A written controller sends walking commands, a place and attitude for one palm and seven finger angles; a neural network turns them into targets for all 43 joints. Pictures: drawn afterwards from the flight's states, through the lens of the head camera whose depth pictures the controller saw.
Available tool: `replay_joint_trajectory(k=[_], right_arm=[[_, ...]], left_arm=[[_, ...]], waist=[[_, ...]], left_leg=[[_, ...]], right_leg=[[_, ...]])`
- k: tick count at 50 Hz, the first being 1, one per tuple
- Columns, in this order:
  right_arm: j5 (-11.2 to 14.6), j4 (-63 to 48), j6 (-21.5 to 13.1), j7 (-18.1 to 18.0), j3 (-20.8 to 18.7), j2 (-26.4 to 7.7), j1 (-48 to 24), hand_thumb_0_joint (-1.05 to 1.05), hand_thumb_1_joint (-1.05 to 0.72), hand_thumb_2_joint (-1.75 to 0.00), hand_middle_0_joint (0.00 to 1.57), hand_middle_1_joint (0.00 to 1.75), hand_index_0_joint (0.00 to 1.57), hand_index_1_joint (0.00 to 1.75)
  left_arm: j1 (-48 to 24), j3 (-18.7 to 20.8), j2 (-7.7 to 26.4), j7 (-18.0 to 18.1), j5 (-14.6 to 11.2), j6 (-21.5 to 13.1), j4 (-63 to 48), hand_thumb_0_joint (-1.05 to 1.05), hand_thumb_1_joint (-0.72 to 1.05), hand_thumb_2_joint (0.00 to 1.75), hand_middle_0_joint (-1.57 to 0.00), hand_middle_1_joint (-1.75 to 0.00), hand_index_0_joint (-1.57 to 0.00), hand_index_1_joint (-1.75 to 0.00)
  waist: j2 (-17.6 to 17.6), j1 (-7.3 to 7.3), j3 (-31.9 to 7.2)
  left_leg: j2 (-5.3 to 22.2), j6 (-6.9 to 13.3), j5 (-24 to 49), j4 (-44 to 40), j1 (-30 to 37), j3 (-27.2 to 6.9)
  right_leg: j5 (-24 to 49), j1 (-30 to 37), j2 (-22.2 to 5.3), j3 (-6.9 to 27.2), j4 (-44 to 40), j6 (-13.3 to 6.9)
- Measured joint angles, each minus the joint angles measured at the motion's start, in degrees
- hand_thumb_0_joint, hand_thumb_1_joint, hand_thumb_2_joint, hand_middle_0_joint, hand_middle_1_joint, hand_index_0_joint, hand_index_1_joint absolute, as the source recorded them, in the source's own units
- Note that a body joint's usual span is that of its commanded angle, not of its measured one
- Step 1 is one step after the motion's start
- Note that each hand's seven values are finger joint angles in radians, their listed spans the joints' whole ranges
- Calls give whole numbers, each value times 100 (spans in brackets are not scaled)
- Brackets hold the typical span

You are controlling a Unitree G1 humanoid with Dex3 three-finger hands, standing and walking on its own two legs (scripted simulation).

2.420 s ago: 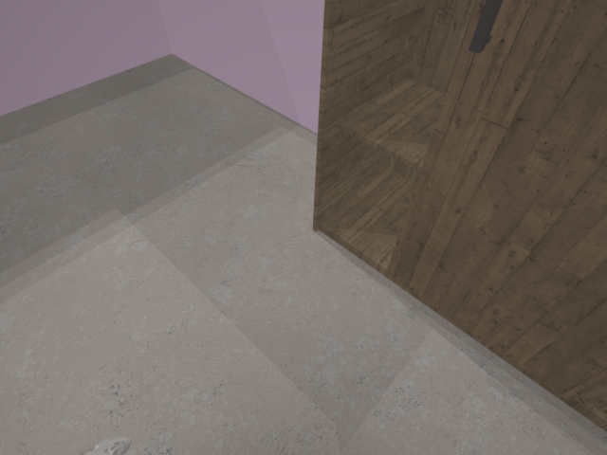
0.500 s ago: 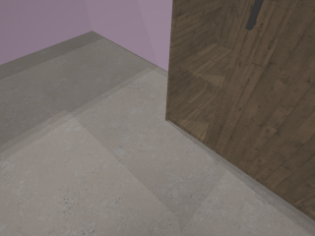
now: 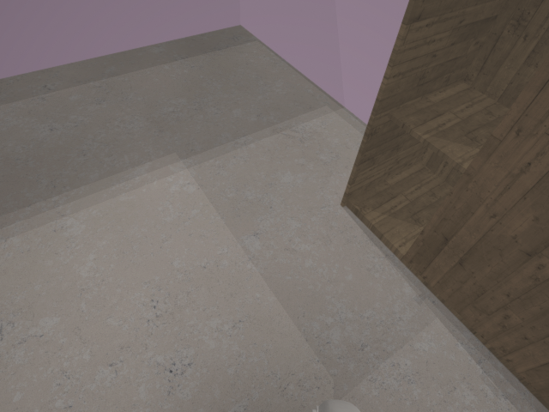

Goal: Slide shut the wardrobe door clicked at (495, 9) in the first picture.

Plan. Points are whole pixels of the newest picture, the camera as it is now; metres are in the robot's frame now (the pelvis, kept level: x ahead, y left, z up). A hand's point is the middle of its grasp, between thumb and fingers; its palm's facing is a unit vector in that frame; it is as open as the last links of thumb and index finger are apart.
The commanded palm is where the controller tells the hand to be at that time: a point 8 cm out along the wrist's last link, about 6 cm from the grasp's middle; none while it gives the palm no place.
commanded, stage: walk to a spot facing it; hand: right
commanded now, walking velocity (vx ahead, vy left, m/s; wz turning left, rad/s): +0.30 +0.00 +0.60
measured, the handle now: out of the picture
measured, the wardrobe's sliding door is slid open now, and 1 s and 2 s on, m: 0.36 0.36 0.36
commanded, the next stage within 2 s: none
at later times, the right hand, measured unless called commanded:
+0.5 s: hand (432, 379) +0.21 -0.29 -0.18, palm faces -0.20 +0.96 -0.17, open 7.4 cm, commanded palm none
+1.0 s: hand (314, 246) +0.49 -0.09 -0.19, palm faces -0.57 +0.81 -0.14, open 7.3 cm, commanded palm none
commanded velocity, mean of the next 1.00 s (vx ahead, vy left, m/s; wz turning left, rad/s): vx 0.25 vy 0.00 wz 0.60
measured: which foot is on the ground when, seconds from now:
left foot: down 0.00-0.34, up 0.36-0.90, down 0.92-1.00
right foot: up 0.00-0.32, down 0.34-0.92, up 0.94-1.00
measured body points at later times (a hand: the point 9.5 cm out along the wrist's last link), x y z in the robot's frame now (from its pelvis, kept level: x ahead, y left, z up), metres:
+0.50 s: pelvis +0.13 -0.09 +0.00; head +0.14 -0.13 +0.45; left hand +0.13 +0.16 -0.11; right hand +0.22 -0.34 -0.16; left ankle +0.06 +0.05 -0.64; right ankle +0.12 -0.16 -0.74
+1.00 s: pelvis +0.30 -0.02 -0.03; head +0.35 +0.00 +0.42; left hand +0.10 +0.10 -0.17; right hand +0.52 -0.14 -0.18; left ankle +0.32 +0.04 -0.74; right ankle +0.23 -0.18 -0.63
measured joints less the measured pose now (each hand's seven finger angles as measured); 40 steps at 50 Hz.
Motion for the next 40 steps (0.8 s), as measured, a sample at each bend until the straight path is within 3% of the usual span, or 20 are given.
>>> replay_joint_trajectory(k=[10,16,17,20,23,27,34,40], right_arm=[[-56,133,-177,32,-58,-8,424,1,-91,-90,21,30,21,30],[-60,140,-108,14,-151,-172,492,1,-91,-90,21,30,21,30],[-42,134,-84,16,-179,-217,501,1,-91,-90,21,30,21,30],[-41,246,31,32,-279,-350,374,1,-91,-90,20,30,20,30],[-111,234,72,124,-363,-475,175,1,-91,-90,20,30,20,30],[-124,35,66,161,-424,-552,-142,1,-91,-90,20,30,20,30],[-116,-55,200,170,-410,-398,-569,1,-92,-90,20,30,20,30],[-99,-48,236,220,-260,-129,-1032,1,-92,-90,20,30,20,30]], left_arm=[[-65,72,64,-2,-9,-178,-204,1,91,90,-20,-30,-20,-30],[-106,-22,-104,10,-79,-369,-404,1,91,90,-20,-30,-20,-30],[-100,-57,-142,31,-78,-452,-442,1,91,90,-20,-30,-20,-30],[13,-164,-322,54,-29,-557,-486,0,91,90,-20,-30,-20,-30],[377,-217,-457,101,-17,-601,-414,0,91,90,-20,-30,-20,-30],[877,-227,-547,195,-45,-664,-126,0,91,90,-21,-30,-21,-30],[1638,-216,-595,274,-50,-656,394,0,92,90,-20,-30,-20,-30],[2038,-241,-711,283,2,-618,658,0,91,90,-20,-30,-20,-30]], waist=[[86,-97,-338],[247,-183,-409],[292,-152,-411],[434,-87,-404],[427,28,-433],[425,80,-346],[357,237,-164],[273,455,146]], left_leg=[[-116,-127,149,-673,414,-625],[-115,-375,-338,-236,480,-1000],[-135,-348,-558,106,380,-1053],[-56,-314,-1266,2128,-377,-565],[169,-363,-745,3492,-1080,-1],[422,-439,61,4180,-1807,166],[586,-487,598,4138,-2427,340],[529,-306,391,2519,-2086,959]], right_leg=[[172,4,-25,119,-1162,91],[239,686,198,33,-2818,-18],[396,836,219,-24,-3069,-156],[236,1060,178,-385,-2880,-498],[213,1556,91,-610,-3312,-532],[246,2117,84,-923,-3868,-540],[-103,2763,161,-1504,-4190,-573],[-495,3260,159,-1912,-4300,-478]])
